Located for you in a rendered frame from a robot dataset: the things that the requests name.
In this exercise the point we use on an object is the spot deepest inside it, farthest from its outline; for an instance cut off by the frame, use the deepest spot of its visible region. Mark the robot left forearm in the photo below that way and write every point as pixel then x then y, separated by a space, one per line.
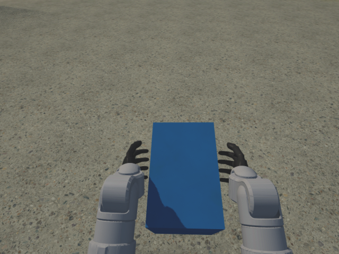
pixel 117 212

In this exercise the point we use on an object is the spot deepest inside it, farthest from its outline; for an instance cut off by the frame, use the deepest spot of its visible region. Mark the robot right hand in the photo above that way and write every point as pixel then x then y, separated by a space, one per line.
pixel 238 157

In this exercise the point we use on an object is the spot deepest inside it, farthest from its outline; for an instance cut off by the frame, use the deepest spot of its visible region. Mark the robot left hand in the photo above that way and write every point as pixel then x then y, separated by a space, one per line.
pixel 132 152

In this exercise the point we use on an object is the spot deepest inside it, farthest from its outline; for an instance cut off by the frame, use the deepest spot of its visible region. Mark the carton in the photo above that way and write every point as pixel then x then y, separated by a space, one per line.
pixel 184 194

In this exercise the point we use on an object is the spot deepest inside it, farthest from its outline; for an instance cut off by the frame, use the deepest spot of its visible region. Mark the robot right forearm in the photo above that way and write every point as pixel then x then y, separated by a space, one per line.
pixel 260 212

